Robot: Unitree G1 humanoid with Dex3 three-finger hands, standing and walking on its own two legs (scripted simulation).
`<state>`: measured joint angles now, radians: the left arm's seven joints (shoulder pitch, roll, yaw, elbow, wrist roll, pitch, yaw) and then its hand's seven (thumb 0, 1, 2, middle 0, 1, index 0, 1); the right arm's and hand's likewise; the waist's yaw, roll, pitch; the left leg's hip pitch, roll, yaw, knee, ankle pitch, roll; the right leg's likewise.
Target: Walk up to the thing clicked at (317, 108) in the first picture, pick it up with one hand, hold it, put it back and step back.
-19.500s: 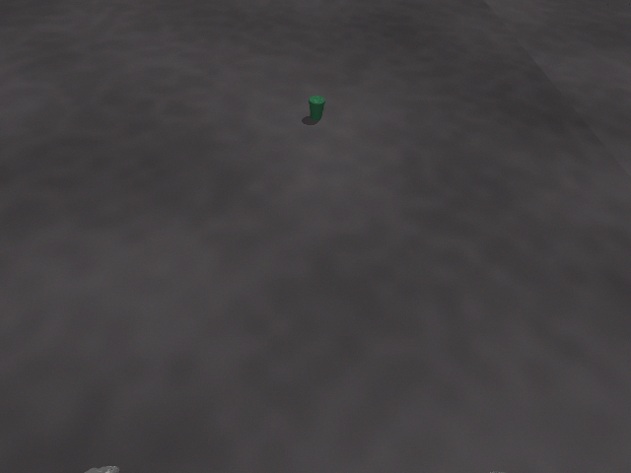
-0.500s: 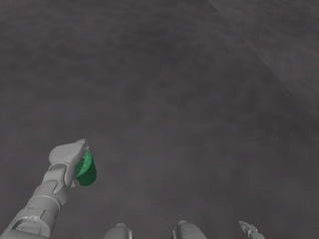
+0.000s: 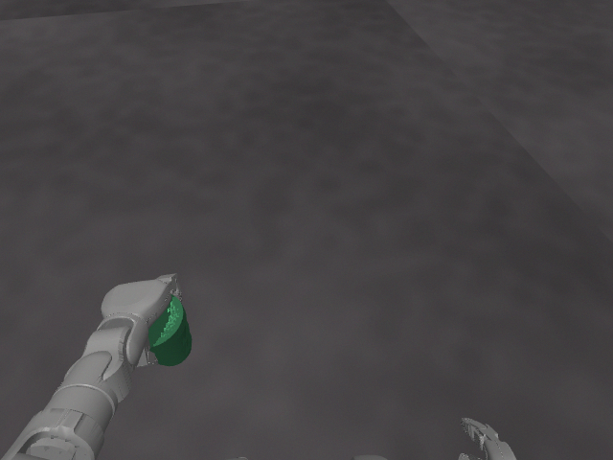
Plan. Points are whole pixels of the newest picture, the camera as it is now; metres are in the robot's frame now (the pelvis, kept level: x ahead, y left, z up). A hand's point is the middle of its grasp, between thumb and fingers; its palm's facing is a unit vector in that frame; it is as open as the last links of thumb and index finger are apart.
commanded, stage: hold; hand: left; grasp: from above
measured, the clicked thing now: (164, 334) +0.31 +0.22 -0.11
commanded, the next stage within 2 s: crouch in 1.48 s
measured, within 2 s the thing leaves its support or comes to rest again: neither
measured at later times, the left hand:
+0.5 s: hand (146, 341) +0.28 +0.22 -0.05, palm faces -0.46 -0.07 -0.88, open 11.7 cm
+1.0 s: hand (142, 340) +0.27 +0.22 -0.03, palm faces -0.46 -0.06 -0.89, open 11.6 cm
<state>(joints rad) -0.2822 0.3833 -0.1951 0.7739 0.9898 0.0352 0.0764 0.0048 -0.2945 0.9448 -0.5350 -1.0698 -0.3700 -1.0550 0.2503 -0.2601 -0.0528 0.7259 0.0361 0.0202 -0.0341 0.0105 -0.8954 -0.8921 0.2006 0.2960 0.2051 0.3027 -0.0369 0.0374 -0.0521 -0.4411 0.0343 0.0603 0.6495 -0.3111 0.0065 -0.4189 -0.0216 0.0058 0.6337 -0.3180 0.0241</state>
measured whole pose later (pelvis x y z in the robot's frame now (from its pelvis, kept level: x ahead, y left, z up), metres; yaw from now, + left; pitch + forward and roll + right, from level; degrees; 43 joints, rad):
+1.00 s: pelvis -0.01 -0.01 +0.01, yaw +0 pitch +1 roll +0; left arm -0.22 0.39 -0.22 0.61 0.99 0.03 -0.03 0.01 -0.29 0.94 -0.53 -1.07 -0.37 -1.05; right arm 0.19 -0.25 -0.03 0.69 0.06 0.05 -0.05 0.01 -0.91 -0.90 0.20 0.30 0.20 0.30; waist 0.01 0.05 0.00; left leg -0.29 0.03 0.06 0.50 -0.23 0.00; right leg -0.28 -0.02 0.01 0.51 -0.25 0.02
